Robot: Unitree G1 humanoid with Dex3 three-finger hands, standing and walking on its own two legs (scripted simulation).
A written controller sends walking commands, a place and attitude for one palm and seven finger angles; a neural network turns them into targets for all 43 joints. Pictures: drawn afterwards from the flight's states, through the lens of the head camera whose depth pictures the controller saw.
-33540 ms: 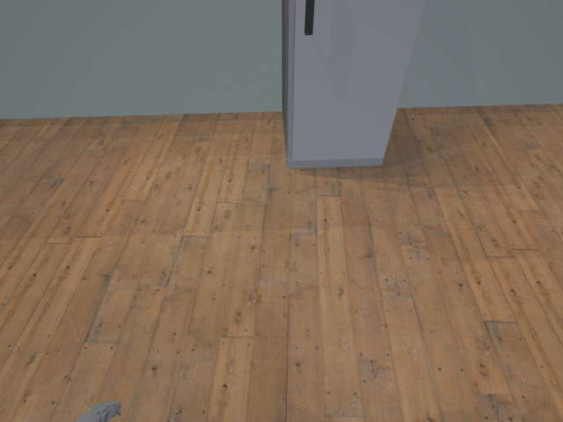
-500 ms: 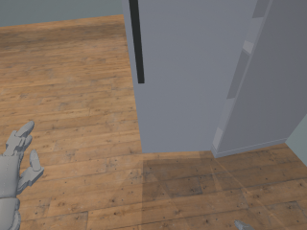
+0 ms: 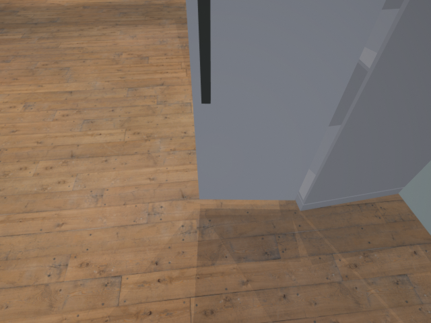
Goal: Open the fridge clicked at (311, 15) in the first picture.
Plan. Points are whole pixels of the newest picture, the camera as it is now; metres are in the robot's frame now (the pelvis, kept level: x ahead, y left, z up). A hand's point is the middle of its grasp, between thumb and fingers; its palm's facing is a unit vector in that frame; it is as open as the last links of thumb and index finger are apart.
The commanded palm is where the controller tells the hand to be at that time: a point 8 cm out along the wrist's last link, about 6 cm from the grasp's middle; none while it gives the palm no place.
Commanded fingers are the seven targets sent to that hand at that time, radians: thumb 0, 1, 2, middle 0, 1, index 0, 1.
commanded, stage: let the arm hang, fingers relaxed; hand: left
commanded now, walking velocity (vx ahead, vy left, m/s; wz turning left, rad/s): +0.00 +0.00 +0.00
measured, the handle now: (205, 45) +0.75 +0.08 +0.15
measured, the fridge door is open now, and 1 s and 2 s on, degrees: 79 79 79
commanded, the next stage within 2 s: look to check the result in 0.54 s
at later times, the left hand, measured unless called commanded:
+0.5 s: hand out of the picture +0.03 +0.20 -0.17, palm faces -0.02 -0.98 -0.19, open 7.3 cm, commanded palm none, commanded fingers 0.00 0.90 0.90 -0.20 -0.30 -0.20 -0.30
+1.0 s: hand out of the picture +0.02 +0.22 -0.17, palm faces -0.03 -0.98 -0.21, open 7.3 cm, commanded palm none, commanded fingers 0.00 0.90 0.90 -0.20 -0.30 -0.20 -0.30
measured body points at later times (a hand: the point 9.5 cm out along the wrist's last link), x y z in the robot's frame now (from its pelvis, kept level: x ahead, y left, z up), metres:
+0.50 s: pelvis +0.00 +0.03 +0.00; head +0.00 +0.03 +0.45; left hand +0.03 +0.25 -0.16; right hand -0.01 -0.20 -0.16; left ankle +0.01 +0.11 -0.74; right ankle +0.02 -0.09 -0.74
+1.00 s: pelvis +0.01 +0.03 +0.00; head +0.02 +0.03 +0.45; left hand +0.02 +0.27 -0.15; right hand +0.01 -0.20 -0.15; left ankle +0.01 +0.11 -0.74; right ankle +0.02 -0.09 -0.74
